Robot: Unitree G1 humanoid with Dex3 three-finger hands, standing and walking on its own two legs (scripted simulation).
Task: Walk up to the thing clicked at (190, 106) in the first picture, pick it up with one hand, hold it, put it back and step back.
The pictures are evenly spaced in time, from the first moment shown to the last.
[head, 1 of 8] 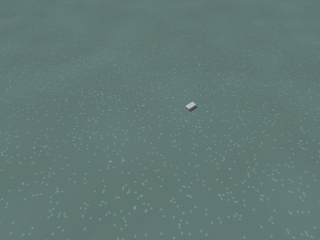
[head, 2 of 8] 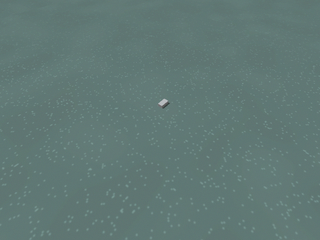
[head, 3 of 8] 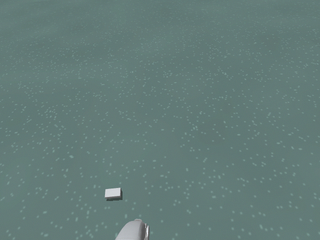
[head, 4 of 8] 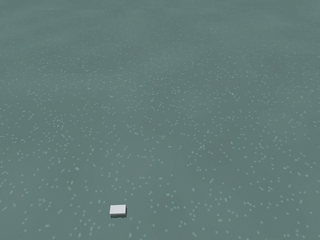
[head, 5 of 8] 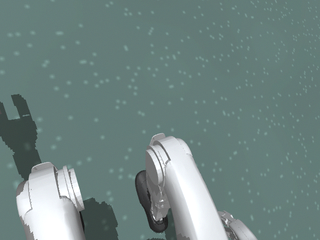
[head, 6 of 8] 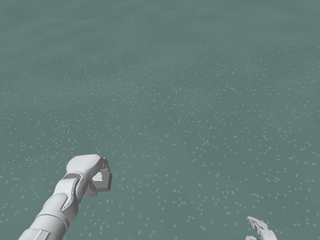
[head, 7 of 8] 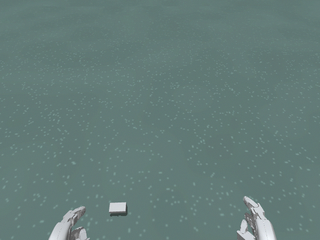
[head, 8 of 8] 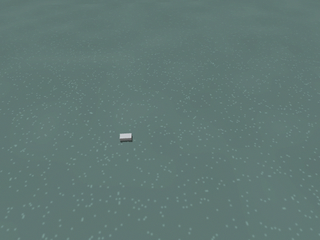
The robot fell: no
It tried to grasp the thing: yes
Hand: left
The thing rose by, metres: 0.69
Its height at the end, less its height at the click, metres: +0.00
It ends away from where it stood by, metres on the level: 0.02
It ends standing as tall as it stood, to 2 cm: yes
